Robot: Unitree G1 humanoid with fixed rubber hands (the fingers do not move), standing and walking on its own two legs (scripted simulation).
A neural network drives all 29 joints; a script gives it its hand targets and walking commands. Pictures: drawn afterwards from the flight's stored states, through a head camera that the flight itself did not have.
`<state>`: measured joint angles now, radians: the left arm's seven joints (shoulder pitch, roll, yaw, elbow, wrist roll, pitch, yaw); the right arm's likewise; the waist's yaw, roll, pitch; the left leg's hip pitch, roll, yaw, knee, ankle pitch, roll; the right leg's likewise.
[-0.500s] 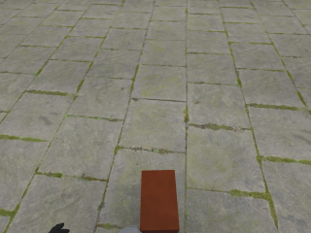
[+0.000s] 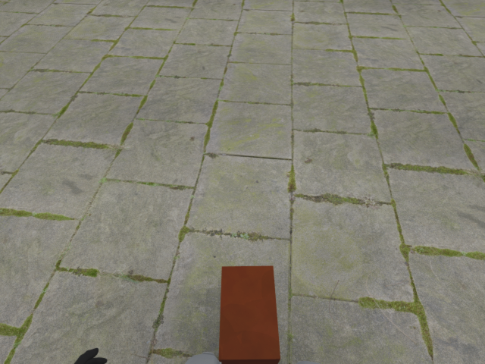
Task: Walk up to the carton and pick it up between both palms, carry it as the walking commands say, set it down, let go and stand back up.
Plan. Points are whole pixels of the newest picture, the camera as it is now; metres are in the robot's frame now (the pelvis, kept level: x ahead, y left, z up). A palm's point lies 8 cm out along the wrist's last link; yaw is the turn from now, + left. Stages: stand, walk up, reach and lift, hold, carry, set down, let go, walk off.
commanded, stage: walk up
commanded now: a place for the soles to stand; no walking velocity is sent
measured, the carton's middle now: (248, 316) +0.36 +0.02 -0.63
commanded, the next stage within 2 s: none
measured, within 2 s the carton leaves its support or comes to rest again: neither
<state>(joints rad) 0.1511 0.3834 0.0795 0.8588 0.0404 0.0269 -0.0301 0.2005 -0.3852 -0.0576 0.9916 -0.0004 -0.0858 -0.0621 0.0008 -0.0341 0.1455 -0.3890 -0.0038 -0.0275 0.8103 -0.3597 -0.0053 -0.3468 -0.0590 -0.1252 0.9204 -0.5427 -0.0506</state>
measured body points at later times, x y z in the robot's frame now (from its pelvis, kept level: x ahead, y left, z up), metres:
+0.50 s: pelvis +0.00 -0.01 +0.00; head +0.04 +0.00 +0.45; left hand +0.11 +0.31 -0.11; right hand +0.07 -0.34 -0.11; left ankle +0.05 +0.14 -0.70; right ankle +0.00 -0.09 -0.70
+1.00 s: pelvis -0.04 -0.03 -0.02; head +0.02 -0.05 +0.43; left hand +0.09 +0.30 -0.12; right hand +0.06 -0.36 -0.14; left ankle +0.05 +0.14 -0.70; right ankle -0.04 -0.10 -0.70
